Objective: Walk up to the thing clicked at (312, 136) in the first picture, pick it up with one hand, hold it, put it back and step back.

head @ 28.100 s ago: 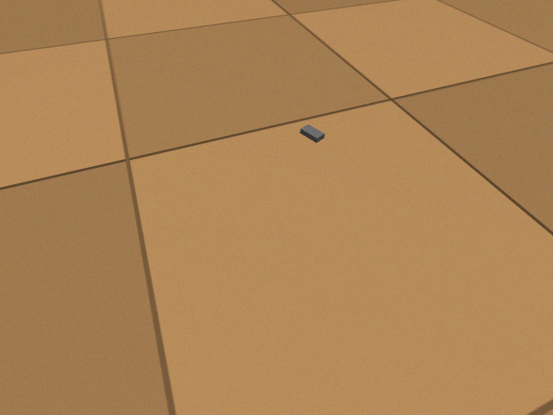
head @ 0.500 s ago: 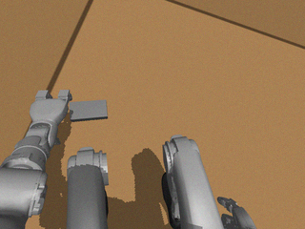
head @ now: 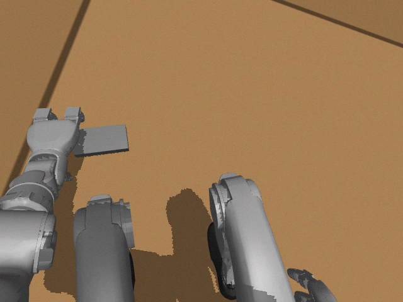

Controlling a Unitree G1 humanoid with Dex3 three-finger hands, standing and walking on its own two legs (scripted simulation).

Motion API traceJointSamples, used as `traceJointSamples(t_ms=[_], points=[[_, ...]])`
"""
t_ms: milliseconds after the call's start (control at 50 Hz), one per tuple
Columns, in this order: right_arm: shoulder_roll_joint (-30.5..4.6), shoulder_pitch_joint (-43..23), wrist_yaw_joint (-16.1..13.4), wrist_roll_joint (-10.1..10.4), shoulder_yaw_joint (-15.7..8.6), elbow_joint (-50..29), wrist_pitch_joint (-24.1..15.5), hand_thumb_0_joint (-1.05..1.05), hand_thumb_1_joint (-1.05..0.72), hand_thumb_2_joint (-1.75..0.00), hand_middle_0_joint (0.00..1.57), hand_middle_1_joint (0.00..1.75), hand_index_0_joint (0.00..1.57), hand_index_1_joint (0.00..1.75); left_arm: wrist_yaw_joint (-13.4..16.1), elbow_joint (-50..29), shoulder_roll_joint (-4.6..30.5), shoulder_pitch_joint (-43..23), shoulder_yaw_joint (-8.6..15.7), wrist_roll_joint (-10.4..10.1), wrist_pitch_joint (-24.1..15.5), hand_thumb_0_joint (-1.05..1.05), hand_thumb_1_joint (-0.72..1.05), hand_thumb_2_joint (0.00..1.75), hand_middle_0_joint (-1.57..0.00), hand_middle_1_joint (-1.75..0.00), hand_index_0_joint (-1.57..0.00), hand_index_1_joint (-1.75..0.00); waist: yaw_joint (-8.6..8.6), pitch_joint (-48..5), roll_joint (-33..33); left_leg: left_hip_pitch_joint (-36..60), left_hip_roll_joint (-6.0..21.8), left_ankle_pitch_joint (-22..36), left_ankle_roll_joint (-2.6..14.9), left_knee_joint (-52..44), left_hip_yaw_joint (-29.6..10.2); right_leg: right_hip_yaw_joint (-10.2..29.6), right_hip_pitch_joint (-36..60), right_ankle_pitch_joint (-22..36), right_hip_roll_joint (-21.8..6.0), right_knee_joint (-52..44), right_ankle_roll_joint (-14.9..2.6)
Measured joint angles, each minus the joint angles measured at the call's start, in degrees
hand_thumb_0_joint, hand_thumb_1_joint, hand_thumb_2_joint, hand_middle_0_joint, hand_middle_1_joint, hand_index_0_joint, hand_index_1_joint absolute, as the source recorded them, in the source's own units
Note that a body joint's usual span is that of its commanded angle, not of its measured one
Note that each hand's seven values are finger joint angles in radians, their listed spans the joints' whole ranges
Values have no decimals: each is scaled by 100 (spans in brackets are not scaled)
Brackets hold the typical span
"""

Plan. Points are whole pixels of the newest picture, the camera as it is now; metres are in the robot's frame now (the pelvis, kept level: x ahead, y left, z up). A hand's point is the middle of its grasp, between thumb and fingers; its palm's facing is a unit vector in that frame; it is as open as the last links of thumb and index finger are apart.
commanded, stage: rise first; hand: left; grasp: from above
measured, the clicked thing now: (101, 140) +0.49 +0.17 -0.32
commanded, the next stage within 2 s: approach in 1.88 s
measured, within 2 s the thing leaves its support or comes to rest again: neither
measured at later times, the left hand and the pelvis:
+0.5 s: hand (71, 149) +0.44 +0.21 -0.21, palm faces -0.47 -0.03 -0.88, open 14.0 cm; pelvis +0.00 +0.00 -0.01, yaw -1 degrees
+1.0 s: hand (75, 143) +0.46 +0.21 -0.21, palm faces -0.45 -0.03 -0.89, open 13.8 cm; pelvis +0.00 +0.00 -0.02, yaw -2 degrees
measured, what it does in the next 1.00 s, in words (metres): stands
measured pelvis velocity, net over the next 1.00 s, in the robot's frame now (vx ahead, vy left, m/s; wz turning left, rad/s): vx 0.00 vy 0.00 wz -0.03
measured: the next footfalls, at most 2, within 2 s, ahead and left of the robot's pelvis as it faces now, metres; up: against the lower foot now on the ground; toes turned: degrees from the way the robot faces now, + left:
none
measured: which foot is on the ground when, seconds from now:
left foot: down 0.00-1.00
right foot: down 0.00-1.00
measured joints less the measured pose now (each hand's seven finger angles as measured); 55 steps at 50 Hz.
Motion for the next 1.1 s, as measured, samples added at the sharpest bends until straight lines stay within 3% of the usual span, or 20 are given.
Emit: traceJointSamples(t_ms=[700,1100], points=[[-103,7,239,-214,266,9,-145,0,-91,-90,20,30,21,30,233,595,281,-391,63,43,-19,0,-49,99,-10,-98,-11,-98,-284,215,-40,-216,-22,-15,-49,345,-169,-113,-221,56,49,270,34],[-124,75,343,-217,315,-28,-155,0,-91,-90,20,30,21,30,276,560,295,-413,53,62,58,0,-45,96,-14,-95,-14,-95,-323,170,-9,-260,-14,-31,-30,390,-176,-124,-221,46,55,263,26]])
